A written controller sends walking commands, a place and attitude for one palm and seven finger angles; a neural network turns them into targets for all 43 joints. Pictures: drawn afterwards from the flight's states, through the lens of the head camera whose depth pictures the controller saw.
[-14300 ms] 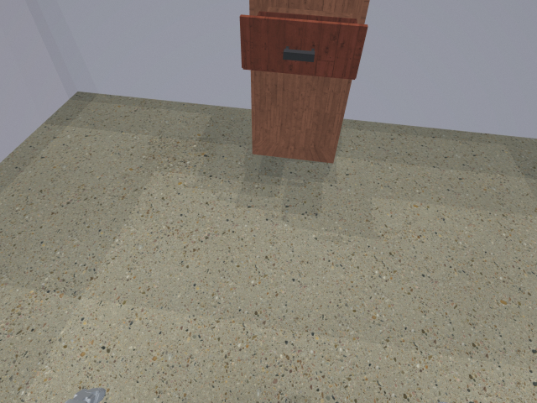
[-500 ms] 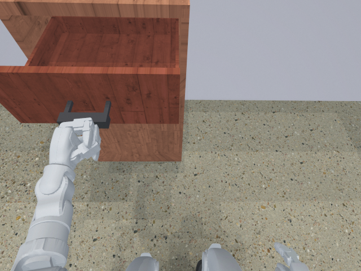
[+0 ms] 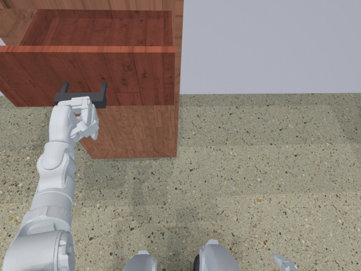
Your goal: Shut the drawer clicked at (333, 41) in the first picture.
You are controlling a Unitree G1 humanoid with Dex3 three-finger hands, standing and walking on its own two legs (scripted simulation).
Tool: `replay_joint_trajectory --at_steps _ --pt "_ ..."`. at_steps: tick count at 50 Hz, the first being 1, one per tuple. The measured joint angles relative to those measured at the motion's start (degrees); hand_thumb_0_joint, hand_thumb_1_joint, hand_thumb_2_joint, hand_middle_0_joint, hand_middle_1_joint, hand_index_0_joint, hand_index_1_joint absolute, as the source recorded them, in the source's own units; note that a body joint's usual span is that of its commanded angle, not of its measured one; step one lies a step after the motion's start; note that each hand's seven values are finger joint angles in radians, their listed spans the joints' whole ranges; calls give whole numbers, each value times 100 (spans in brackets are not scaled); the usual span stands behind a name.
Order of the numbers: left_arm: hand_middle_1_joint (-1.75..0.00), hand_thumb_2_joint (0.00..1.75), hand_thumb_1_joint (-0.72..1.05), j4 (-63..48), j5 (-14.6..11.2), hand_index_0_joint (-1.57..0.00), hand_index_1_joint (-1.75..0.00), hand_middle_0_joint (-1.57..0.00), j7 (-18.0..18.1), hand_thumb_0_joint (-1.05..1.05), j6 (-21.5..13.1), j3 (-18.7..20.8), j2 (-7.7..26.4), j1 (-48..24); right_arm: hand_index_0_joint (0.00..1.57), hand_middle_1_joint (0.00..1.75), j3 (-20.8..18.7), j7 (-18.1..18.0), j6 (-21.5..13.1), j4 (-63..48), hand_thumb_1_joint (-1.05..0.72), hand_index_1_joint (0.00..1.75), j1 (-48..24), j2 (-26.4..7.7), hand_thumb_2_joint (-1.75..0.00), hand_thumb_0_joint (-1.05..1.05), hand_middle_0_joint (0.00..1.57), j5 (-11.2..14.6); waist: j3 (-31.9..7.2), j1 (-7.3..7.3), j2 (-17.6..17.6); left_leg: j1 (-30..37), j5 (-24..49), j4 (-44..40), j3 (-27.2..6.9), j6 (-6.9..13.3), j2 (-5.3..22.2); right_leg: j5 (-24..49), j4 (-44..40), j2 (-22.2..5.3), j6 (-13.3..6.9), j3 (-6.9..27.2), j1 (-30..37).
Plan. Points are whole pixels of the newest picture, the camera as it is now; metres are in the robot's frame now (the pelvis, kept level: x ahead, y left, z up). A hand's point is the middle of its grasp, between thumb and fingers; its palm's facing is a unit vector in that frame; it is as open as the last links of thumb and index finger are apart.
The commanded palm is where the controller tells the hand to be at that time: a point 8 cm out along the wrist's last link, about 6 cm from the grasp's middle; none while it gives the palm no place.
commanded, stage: push the drawer shut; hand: left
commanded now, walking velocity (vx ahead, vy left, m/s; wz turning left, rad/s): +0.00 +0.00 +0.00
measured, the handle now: (83, 93) +0.50 +0.23 +0.05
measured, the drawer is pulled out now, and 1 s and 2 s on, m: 0.15 0.04 0.00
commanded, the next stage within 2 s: pull the fist back off the drawer in 1.76 s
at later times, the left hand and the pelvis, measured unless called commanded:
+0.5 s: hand (97, 104) +0.47 +0.19 +0.05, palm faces +0.01 -1.00 -0.03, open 3.2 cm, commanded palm +0.46 +0.24 +0.06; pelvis -0.01 +0.00 -0.01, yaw +0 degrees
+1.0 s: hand (99, 83) +0.53 +0.19 +0.06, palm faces +0.01 -1.00 -0.02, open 3.3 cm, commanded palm +0.52 +0.24 +0.06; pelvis -0.01 +0.00 -0.02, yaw -1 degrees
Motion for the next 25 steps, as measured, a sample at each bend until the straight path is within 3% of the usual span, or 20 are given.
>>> replay_joint_trajectory --at_steps 14,25 --pt "-160 89 80 887 146 -140 -160 -140 -39 2 -171 232 293 -812 20 30 2 31 134 95 -90 30 143 -67 -90 1 20 -62 22 -143 -1 -269 2 141 -29 -11 24 26 92 19 -20 -27 -245" --pt "-160 89 79 1523 298 -140 -160 -140 -136 3 -159 518 710 -1459 20 30 67 37 208 91 -90 30 232 -92 -90 0 20 -110 51 -352 8 -563 9 279 -47 -18 70 79 157 62 -37 -45 -512"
